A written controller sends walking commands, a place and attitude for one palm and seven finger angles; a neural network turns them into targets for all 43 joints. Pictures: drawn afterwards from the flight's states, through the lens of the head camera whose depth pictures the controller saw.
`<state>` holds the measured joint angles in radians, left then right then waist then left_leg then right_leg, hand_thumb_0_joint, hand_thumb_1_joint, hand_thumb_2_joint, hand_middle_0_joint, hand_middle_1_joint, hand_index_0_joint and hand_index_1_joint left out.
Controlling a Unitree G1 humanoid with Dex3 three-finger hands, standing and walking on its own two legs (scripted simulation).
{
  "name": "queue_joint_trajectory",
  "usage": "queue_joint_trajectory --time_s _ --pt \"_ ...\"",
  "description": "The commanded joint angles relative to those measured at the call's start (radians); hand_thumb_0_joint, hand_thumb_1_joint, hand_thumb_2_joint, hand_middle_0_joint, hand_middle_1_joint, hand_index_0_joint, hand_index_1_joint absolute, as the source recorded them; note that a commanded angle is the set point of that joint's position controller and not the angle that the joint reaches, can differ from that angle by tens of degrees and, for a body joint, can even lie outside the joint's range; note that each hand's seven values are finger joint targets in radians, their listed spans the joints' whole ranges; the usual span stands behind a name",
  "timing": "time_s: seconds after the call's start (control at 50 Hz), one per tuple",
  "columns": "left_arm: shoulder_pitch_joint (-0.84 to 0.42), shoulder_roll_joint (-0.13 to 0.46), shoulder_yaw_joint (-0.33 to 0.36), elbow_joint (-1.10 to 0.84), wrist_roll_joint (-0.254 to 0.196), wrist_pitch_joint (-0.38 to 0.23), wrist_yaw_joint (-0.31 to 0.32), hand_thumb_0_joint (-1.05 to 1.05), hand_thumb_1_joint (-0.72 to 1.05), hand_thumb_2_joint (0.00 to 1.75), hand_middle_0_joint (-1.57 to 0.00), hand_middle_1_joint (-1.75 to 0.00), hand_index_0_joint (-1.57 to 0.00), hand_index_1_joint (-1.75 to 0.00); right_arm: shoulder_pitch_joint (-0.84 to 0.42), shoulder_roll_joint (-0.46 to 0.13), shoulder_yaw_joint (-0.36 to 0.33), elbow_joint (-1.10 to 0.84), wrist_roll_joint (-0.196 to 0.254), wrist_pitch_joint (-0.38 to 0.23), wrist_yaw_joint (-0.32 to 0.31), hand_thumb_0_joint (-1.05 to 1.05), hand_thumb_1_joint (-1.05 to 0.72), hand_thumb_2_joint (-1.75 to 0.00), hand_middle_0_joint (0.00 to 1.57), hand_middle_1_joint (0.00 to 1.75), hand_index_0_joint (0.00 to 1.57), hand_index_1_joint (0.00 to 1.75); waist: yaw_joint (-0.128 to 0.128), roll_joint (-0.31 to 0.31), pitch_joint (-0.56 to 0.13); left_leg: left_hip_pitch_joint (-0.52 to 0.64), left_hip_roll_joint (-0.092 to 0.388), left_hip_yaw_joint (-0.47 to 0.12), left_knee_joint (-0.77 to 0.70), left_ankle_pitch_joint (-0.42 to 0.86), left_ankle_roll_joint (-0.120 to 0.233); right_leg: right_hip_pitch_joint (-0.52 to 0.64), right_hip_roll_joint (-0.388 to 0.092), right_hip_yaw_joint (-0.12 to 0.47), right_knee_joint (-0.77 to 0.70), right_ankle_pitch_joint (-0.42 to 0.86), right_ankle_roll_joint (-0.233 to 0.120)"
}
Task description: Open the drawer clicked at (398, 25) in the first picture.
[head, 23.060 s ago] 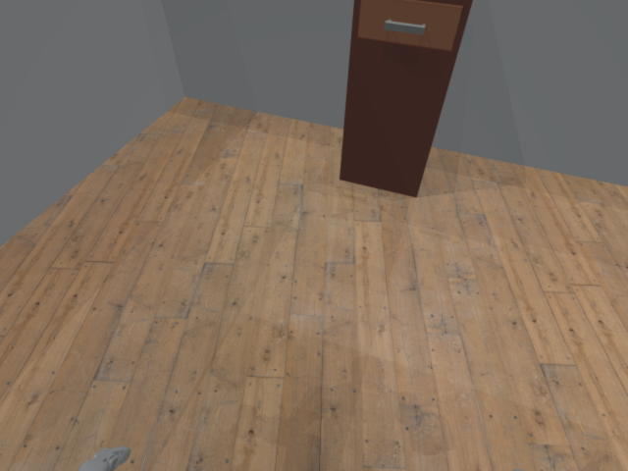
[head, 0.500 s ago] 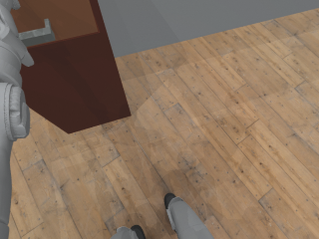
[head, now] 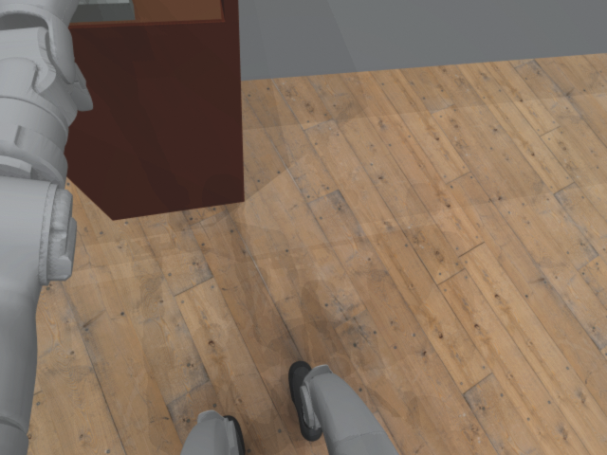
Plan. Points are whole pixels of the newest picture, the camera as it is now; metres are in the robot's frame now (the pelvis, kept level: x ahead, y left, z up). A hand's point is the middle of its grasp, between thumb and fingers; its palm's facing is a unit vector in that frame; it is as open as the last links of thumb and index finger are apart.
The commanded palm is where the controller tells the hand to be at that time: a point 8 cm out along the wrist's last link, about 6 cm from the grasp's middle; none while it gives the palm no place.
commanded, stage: lower the fingers behind the handle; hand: left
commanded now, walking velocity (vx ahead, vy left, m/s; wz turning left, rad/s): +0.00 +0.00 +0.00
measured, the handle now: out of the picture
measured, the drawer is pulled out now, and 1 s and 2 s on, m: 0.00 0.00 0.00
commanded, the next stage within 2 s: close the thumb around the handle in 0.90 s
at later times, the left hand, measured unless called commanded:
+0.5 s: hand (56, 21) +0.64 +0.15 +0.06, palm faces -0.02 -0.01 -1.00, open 13.7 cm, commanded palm +0.64 +0.14 +0.09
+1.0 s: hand (65, 33) +0.63 +0.15 +0.05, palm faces -0.08 -0.02 -1.00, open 13.8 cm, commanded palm +0.64 +0.15 +0.09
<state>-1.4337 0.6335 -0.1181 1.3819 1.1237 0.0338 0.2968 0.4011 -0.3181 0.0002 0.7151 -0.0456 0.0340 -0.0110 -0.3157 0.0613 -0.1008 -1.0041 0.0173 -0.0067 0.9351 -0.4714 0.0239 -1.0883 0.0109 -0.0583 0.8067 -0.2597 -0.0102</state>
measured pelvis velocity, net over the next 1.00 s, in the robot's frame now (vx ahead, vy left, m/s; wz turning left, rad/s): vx -0.01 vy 0.00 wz -0.02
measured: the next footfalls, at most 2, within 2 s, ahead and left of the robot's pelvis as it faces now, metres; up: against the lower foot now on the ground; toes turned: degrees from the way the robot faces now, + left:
none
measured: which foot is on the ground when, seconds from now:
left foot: down 0.00-1.00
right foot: down 0.00-1.00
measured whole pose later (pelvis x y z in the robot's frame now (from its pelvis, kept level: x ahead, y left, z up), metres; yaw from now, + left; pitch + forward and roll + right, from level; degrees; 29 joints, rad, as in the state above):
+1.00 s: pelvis -0.01 +0.00 -0.02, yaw -1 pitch +33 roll -3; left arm -1.46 0.76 -0.06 1.32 1.15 -0.03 0.12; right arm 0.45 -0.25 0.05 0.67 -0.04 0.08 -0.02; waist -0.35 0.10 -0.08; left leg -1.12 0.02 0.01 1.05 -0.51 0.03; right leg -1.21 0.02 -0.04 0.91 -0.28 0.00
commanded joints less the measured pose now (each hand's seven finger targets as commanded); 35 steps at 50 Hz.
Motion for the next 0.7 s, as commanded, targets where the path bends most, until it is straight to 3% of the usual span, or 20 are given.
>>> queue_joint_trajectory --time_s 0.0,0.02,0.04,0.08,0.12,0.14,0.2,0.24,0.26,0.28,0.3,0.32,0.36,0.42,0.44,0.52,0.54,0.6,0.64,0.68 --pt "-0.625 0.251 0.052 -0.208 0.028 0.077 0.023 0.0 -0.5 0.3 -0.3 -1.2 -0.3 -1.2 0.297 -0.172 -0.049 0.014 -0.001 0.029 -0.001 0.0 -0.9 -0.9 0.2 0.3 0.2 0.3 -0.058 0.225 -0.671 0.338 -0.009 -0.023 -0.061 0.585 0.024 0.498 0.036 0.039 -0.016 0.365 -0.013" --pt "-0.617 0.286 0.08 -0.202 0.019 0.078 0.006 0.0 -0.5 0.3 -0.3 -1.2 -0.3 -1.2 0.297 -0.173 -0.049 0.011 -0.002 0.032 -0.005 0.0 -0.9 -0.9 0.2 0.3 0.2 0.3 -0.065 0.181 -0.684 0.322 -0.009 -0.019 -0.056 0.601 0.029 0.542 0.038 0.045 -0.013 0.409 -0.01" --pt "-0.612 0.306 0.082 -0.204 0.018 0.078 -0.014 0.0 -0.5 0.3 -0.3 -1.2 -0.3 -1.2 0.303 -0.169 -0.046 0.0 0.0 0.037 -0.008 0.0 -0.9 -0.9 0.2 0.3 0.2 0.3 -0.063 0.193 -0.694 0.311 -0.013 -0.019 -0.06 0.603 0.029 0.567 0.036 0.048 -0.013 0.426 -0.008" --pt "-0.583 0.304 0.079 -0.187 0.017 0.076 -0.049 0.0 -0.5 0.3 -0.3 -1.2 -0.3 -1.2 0.306 -0.163 -0.046 -0.006 0.002 0.046 -0.013 0.0 -0.9 -0.9 0.2 0.3 0.2 0.3 -0.063 0.166 -0.689 0.305 -0.017 -0.022 -0.064 0.621 0.03 0.583 0.035 0.045 -0.016 0.452 -0.008" --pt "-0.541 0.288 0.074 -0.121 0.008 0.077 -0.075 0.0 -0.5 0.3 -0.3 -1.2 -0.3 -1.2 0.304 -0.167 -0.041 -0.001 0.003 0.058 -0.014 0.0 -0.9 -0.9 0.2 0.3 0.2 0.3 -0.079 0.079 -0.599 0.257 -0.019 -0.022 -0.074 0.569 0.035 0.561 0.04 0.038 -0.029 0.425 -0.005" --pt "-0.518 0.277 0.059 -0.095 0.01 0.07 -0.086 0.0 -0.5 0.3 -0.3 -1.2 -0.3 -1.2 0.305 -0.164 -0.035 -0.004 0.004 0.061 -0.019 0.0 -0.9 -0.9 0.2 0.3 0.2 0.3 -0.08 0.068 -0.544 0.227 -0.018 -0.021 -0.083 0.529 0.035 0.537 0.036 0.033 -0.033 0.389 -0.001" --pt "-0.492 0.253 0.048 -0.092 0.012 0.028 -0.107 0.0 -0.5 0.3 -0.3 -1.2 -0.3 -1.2 0.303 -0.161 -0.032 -0.012 0.0 0.068 -0.017 0.0 -0.9 -0.9 0.2 0.3 0.2 0.3 -0.076 0.066 -0.507 0.208 -0.019 -0.027 -0.08 0.481 0.036 0.475 0.039 0.027 -0.025 0.323 -0.003" --pt "-0.486 0.23 0.039 -0.102 0.02 -0.008 -0.11 0.0 -0.5 0.3 -0.3 -1.2 -0.3 -1.2 0.3 -0.151 -0.034 -0.019 -0.007 0.065 -0.016 0.0 -0.9 -0.9 0.2 0.3 0.2 0.3 -0.075 0.097 -0.507 0.205 -0.018 -0.026 -0.064 0.474 0.037 0.439 0.037 0.028 -0.01 0.301 -0.006" --pt "-0.483 0.265 0.065 -0.117 0.023 -0.023 -0.111 0.0 -0.5 0.3 -0.3 -1.2 -0.3 -1.2 0.305 -0.156 -0.033 -0.019 -0.009 0.069 -0.015 0.0 -0.9 -0.9 0.2 0.3 0.2 0.3 -0.067 0.095 -0.522 0.196 -0.013 -0.029 -0.052 0.472 0.036 0.432 0.038 0.027 0.006 0.295 -0.008" --pt "-0.476 0.22 0.031 -0.104 0.026 -0.031 -0.111 0.0 -0.5 0.3 -0.3 -1.2 -0.3 -1.2 0.299 -0.147 -0.034 -0.028 -0.011 0.065 -0.014 0.0 -0.9 -0.9 0.2 0.3 0.2 0.3 -0.076 0.098 -0.5 0.181 -0.018 -0.028 -0.048 0.45 0.037 0.408 0.037 0.027 0.006 0.275 -0.009" --pt "-0.468 0.266 0.068 -0.111 0.026 -0.04 -0.107 0.0 -0.5 0.3 -0.3 -1.2 -0.3 -1.2 0.305 -0.154 -0.034 -0.025 -0.014 0.067 -0.013 0.0 -0.9 -0.9 0.2 0.3 0.2 0.3 -0.071 0.09 -0.508 0.166 -0.014 -0.027 -0.037 0.442 0.038 0.41 0.037 0.026 0.017 0.27 -0.008" --pt "-0.484 0.266 0.064 -0.126 0.034 -0.05 -0.103 0.0 -0.5 0.3 -0.3 -1.2 -0.3 -1.2 0.305 -0.152 -0.036 -0.028 -0.013 0.068 -0.012 0.0 -0.9 -0.9 0.2 0.3 0.2 0.3 -0.07 0.099 -0.524 0.162 -0.015 -0.029 -0.03 0.452 0.036 0.406 0.038 0.027 0.029 0.277 -0.011" --pt "-0.491 0.221 0.037 -0.137 0.039 -0.054 -0.087 0.0 -0.5 0.3 -0.3 -1.2 -0.3 -1.2 0.312 -0.146 -0.041 -0.03 -0.015 0.067 -0.008 0.0 -0.9 -0.9 0.2 0.3 0.2 0.3 -0.071 0.139 -0.542 0.181 -0.012 -0.038 -0.017 0.459 0.032 0.36 0.039 0.021 0.04 0.253 -0.013" --pt "-0.514 0.238 0.057 -0.134 0.048 -0.037 -0.06 0.0 -0.5 0.3 -0.3 -1.2 -0.3 -1.2 0.318 -0.157 -0.047 -0.018 -0.018 0.068 0.002 0.0 -0.9 -0.9 0.2 0.3 0.2 0.3 -0.078 0.152 -0.559 0.19 -0.005 -0.05 0.007 0.475 0.031 0.311 0.04 0.016 0.06 0.228 -0.015" --pt "-0.528 0.221 0.038 -0.119 0.05 -0.024 -0.05 0.0 -0.5 0.3 -0.3 -1.2 -0.3 -1.2 0.32 -0.154 -0.045 -0.016 -0.021 0.067 0.0 0.0 -0.9 -0.9 0.2 0.3 0.2 0.3 -0.09 0.154 -0.556 0.185 -0.003 -0.052 0.008 0.463 0.032 0.301 0.038 0.012 0.061 0.214 -0.012" --pt "-0.572 0.253 0.048 -0.106 0.062 0.031 -0.038 0.0 -0.5 0.3 -0.3 -1.2 -0.3 -1.2 0.32 -0.166 -0.042 -0.009 -0.015 0.075 0.006 0.0 -0.9 -0.9 0.2 0.3 0.2 0.3 -0.09 0.177 -0.58 0.164 -0.004 -0.052 0.012 0.426 0.033 0.306 0.039 0.011 0.069 0.186 -0.016" --pt "-0.582 0.225 0.02 -0.093 0.061 0.049 -0.04 0.0 -0.5 0.3 -0.3 -1.2 -0.3 -1.2 0.317 -0.163 -0.04 -0.01 -0.014 0.075 0.006 0.0 -0.9 -0.9 0.2 0.3 0.2 0.3 -0.1 0.192 -0.563 0.159 -0.005 -0.047 0.011 0.412 0.035 0.298 0.038 0.011 0.062 0.179 -0.013" --pt "-0.601 0.259 0.031 -0.112 0.071 0.08 -0.051 0.0 -0.5 0.3 -0.3 -1.2 -0.3 -1.2 0.317 -0.169 -0.035 -0.011 -0.011 0.081 0.008 0.0 -0.9 -0.9 0.2 0.3 0.2 0.3 -0.09 0.241 -0.588 0.191 0.0 -0.052 0.009 0.426 0.032 0.301 0.038 0.008 0.064 0.178 -0.014" --pt "-0.606 0.264 0.025 -0.119 0.078 0.091 -0.067 0.0 -0.5 0.3 -0.3 -1.2 -0.3 -1.2 0.317 -0.165 -0.031 -0.019 -0.008 0.087 0.002 0.0 -0.9 -0.9 0.2 0.3 0.2 0.3 -0.095 0.218 -0.615 0.185 -0.002 -0.053 0.014 0.445 0.036 0.336 0.038 0.01 0.068 0.207 -0.012" --pt "-0.599 0.257 0.013 -0.117 0.072 0.099 -0.088 0.0 -0.5 0.3 -0.3 -1.2 -0.3 -1.2 0.306 -0.164 -0.027 -0.023 -0.004 0.09 0.0 0.0 -0.9 -0.9 0.2 0.3 0.2 0.3 -0.095 0.217 -0.581 0.16 -0.003 -0.045 0.004 0.405 0.038 0.343 0.038 0.012 0.057 0.189 -0.011"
